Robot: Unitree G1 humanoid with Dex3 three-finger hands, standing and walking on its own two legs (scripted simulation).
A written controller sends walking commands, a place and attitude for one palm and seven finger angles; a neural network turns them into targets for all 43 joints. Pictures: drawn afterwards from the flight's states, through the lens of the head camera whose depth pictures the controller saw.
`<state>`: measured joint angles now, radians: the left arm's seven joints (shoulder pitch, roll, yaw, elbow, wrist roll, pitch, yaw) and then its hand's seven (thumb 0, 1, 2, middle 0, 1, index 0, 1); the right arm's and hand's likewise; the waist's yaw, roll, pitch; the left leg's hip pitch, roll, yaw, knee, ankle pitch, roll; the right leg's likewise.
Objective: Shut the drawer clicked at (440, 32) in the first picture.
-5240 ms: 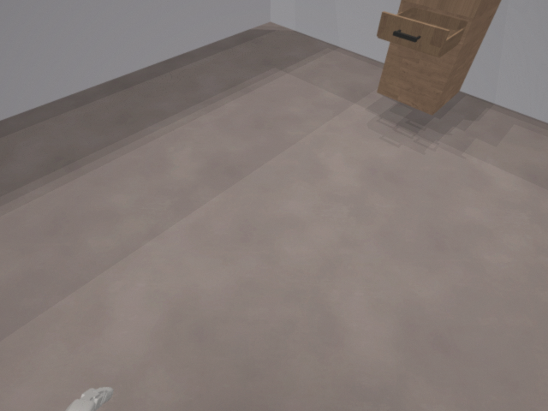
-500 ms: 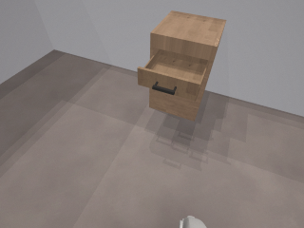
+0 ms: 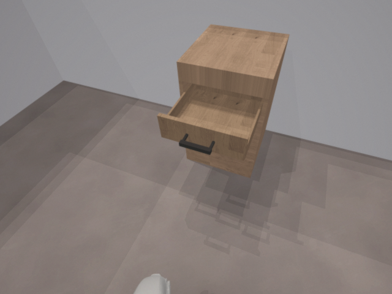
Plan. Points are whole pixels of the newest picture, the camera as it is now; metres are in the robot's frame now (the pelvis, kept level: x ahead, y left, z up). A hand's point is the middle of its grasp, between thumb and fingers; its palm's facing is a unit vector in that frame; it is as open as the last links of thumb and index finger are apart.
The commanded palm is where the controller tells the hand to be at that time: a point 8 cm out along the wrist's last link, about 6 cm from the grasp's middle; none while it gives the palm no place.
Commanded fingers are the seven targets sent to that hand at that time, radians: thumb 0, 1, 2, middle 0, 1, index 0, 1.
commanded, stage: turn to face it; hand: left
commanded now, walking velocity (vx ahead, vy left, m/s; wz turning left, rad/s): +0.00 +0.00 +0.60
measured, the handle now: (197, 143) +0.71 +0.04 -0.24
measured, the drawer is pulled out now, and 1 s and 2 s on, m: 0.26 0.26 0.26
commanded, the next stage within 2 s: take the last steps up to it in 0.80 s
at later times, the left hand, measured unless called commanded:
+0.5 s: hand out of the picture +0.13 +0.21 -0.18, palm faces +0.00 -0.97 -0.22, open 7.4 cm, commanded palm none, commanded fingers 0.00 0.90 0.90 -0.20 -0.30 -0.20 -0.30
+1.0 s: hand (148, 279) +0.19 +0.14 -0.17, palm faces -0.20 -0.96 -0.21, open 7.3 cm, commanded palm none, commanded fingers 0.00 0.90 0.90 -0.20 -0.30 -0.20 -0.30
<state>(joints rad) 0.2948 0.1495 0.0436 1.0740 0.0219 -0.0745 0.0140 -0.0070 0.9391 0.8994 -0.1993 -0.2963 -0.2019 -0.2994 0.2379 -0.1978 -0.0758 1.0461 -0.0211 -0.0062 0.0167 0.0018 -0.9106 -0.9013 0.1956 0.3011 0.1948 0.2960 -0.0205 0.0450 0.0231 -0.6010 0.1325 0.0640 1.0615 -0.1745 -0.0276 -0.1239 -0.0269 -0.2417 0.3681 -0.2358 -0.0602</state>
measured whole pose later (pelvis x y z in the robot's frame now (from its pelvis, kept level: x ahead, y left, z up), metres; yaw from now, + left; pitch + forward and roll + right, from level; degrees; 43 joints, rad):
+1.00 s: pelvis +0.09 -0.02 +0.00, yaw -15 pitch +1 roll +0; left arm 0.22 0.16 0.05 0.97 0.02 0.01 0.01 0.00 0.91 0.90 -0.20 -0.30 -0.20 -0.30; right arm 0.23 -0.23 -0.06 1.02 -0.01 0.05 -0.02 0.00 -0.91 -0.90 0.20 0.30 0.20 0.30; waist 0.01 0.02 0.04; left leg -0.35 0.06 0.02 0.82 -0.41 -0.05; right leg -0.25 0.06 -0.03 0.41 -0.18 -0.08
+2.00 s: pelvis +0.35 -0.06 -0.01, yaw -17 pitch +0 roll +0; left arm 0.30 0.19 0.05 1.11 0.02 0.00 0.02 0.00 0.92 0.90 -0.20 -0.30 -0.20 -0.30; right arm 0.18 -0.15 -0.02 1.00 -0.02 -0.05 -0.01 0.00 -0.91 -0.90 0.20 0.30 0.20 0.30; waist 0.03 -0.05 0.06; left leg -0.31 0.04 0.15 0.56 -0.24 0.04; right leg -0.29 -0.06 -0.07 0.94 -0.51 -0.01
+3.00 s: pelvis +0.31 -0.06 +0.00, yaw -18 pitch +0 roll +0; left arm 0.34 0.20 0.06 1.11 0.03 0.05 0.02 0.01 0.91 0.90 -0.20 -0.30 -0.20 -0.30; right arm 0.33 -0.13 -0.01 1.06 -0.02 0.00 -0.02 0.00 -0.91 -0.90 0.20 0.30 0.20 0.30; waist 0.01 -0.03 -0.04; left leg -0.12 0.01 0.03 0.39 -0.27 0.00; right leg -0.41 0.00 -0.01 0.80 -0.34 -0.01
